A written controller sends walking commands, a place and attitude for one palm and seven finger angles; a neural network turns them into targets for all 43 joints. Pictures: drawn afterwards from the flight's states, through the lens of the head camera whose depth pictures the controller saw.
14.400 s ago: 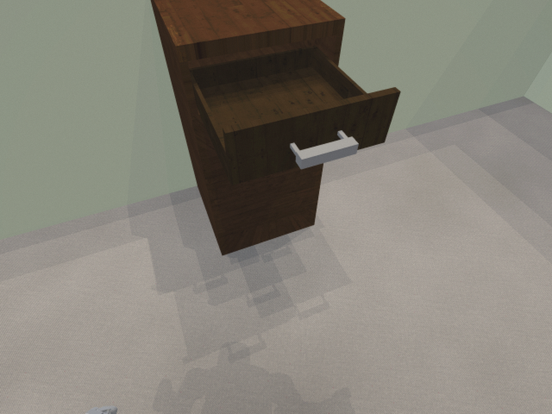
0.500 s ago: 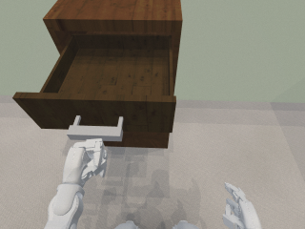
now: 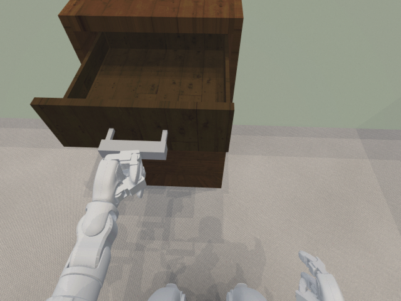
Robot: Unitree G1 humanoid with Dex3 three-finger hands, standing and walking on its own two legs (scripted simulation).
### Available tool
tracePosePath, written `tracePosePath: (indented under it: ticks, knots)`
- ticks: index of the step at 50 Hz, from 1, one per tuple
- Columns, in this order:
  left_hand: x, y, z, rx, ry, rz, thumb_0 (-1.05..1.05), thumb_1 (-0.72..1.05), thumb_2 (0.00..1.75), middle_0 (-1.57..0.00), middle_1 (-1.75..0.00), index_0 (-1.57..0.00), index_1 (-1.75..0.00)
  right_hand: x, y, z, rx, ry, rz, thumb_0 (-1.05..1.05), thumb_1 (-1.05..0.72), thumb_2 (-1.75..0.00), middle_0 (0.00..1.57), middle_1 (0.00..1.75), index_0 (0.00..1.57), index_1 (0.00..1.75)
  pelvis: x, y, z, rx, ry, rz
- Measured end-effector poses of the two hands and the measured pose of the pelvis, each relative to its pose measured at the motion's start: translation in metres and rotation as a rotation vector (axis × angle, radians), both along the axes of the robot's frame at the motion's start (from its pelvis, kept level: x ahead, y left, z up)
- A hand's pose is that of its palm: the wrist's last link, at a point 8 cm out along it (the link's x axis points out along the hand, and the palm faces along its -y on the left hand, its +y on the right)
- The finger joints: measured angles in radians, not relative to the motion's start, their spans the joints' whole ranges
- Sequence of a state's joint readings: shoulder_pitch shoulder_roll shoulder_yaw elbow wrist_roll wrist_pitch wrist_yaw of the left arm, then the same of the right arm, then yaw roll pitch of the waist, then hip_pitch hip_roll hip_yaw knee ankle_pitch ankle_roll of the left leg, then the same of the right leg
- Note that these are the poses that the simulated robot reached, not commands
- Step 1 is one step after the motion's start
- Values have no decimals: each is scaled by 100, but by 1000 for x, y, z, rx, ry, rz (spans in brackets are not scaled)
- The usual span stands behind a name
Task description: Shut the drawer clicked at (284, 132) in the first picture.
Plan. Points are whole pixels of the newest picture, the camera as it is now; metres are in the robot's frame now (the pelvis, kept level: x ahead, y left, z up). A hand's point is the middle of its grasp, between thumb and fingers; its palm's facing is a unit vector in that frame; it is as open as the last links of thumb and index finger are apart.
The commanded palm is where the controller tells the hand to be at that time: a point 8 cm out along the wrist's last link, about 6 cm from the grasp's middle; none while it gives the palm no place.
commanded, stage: push the drawer shut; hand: left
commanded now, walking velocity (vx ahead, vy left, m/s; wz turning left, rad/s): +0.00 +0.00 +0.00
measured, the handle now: (135, 141) +0.42 +0.15 +0.07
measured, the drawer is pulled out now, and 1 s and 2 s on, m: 0.26 0.15 0.03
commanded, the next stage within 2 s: none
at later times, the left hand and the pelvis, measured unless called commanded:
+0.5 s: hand (148, 149) +0.40 +0.12 +0.05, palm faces -0.03 -1.00 -0.04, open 3.1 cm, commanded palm +0.39 +0.18 +0.06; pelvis +0.00 +0.01 +0.00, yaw -1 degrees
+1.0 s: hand (153, 133) +0.45 +0.12 +0.05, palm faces -0.02 -1.00 -0.04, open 3.3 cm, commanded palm +0.44 +0.17 +0.06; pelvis -0.01 +0.01 -0.01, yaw -1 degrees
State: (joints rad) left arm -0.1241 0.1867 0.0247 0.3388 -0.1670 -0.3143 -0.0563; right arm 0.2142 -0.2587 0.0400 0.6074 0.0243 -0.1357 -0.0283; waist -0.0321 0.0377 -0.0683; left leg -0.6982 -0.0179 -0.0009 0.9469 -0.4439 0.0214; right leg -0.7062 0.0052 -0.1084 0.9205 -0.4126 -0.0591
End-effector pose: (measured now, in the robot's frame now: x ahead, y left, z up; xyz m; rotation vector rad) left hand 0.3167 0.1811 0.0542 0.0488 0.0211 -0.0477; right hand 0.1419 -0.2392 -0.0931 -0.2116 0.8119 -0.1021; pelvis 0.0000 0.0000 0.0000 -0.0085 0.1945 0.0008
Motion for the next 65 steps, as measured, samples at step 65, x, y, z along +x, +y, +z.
tracePosePath:
  ticks: [65]
  knots:
    - [150,-13,4,1,-6,43,5,86,97,-140,-160,-140,-160,-138,-15,-31,-29,388,-156,0,-91,-90,20,30,20,30,-14,3,-16,-3,130,-32]
